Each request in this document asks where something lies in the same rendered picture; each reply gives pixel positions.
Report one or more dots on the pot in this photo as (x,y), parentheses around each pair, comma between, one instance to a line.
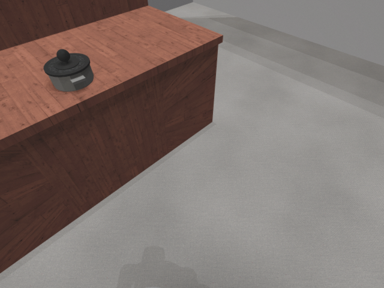
(74,82)

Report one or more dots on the lid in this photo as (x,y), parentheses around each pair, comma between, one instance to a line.
(76,64)

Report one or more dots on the table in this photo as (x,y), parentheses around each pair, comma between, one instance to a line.
(62,153)

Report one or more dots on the knob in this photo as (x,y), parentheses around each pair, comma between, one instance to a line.
(63,55)

